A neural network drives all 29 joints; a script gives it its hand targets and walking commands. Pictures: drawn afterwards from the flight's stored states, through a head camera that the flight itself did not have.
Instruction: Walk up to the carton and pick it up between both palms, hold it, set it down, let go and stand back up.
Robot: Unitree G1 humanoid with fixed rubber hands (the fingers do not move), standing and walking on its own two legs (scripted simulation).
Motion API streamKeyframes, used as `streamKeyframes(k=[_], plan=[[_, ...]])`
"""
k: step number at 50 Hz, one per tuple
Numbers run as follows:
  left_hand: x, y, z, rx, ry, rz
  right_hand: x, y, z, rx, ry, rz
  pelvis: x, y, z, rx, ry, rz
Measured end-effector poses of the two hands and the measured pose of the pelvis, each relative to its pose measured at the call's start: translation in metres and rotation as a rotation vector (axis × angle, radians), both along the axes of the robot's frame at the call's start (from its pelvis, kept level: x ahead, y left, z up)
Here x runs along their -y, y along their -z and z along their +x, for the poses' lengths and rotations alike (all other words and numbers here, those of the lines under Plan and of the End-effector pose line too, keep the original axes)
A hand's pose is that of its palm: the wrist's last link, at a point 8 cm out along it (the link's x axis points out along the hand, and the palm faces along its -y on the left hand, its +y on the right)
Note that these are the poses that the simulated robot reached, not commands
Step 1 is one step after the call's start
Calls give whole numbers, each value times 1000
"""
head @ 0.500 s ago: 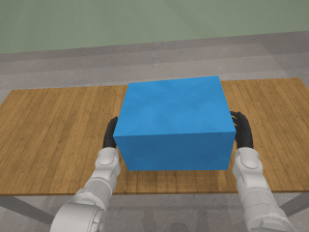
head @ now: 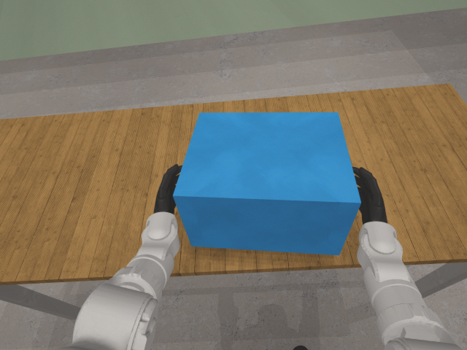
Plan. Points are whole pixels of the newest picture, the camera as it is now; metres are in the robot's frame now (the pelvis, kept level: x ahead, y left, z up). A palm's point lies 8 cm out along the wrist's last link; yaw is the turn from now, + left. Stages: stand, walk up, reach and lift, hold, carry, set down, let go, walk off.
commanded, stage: set down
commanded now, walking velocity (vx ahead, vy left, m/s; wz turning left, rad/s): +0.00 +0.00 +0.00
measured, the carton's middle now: (264, 179) +0.44 -0.09 +0.00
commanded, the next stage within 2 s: none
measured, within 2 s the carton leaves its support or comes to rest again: rests again in 0.14 s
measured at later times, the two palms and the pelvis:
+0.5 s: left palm (146, 183) +0.43 +0.12 +0.06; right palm (414, 189) +0.34 -0.31 +0.06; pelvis -0.07 -0.02 -0.02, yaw -2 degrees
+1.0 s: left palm (128, 217) +0.37 +0.15 +0.07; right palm (417, 217) +0.29 -0.29 +0.06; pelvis -0.07 -0.04 -0.01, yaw +2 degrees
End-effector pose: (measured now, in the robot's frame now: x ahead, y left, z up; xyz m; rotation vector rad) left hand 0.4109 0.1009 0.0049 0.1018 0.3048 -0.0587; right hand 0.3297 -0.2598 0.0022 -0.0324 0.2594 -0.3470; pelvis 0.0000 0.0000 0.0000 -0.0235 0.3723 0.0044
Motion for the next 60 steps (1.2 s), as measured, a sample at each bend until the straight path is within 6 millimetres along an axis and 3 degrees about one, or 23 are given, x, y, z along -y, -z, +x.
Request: streamKeyframes(k=[9, 16, 22, 41, 60], plan=[[-4, -22, 10, 19, 50, 57, 25, 5, -8, -27, -20, -15, 7, 8, -21, 13, 33, 11], [-11, -45, 23, 63, 1, 20, 46, -23, 3, 40, 14, 9, 14, 20, -46, -18, 51, 31], [-18, -56, 22, 41, 4, 18, 55, -49, 6, 51, 43, 36, 19, 23, -63, -16, 51, 35], [-35, -73, -12, 5, -24, -33, 35, -70, -13, 27, 37, 86, 42, 17, -77, 57, -3, 25], [-59, -49, -67, -47, 7, -4, 32, -45, -70, -30, 77, 100, 33, 10, -70, 194, -22, 21]])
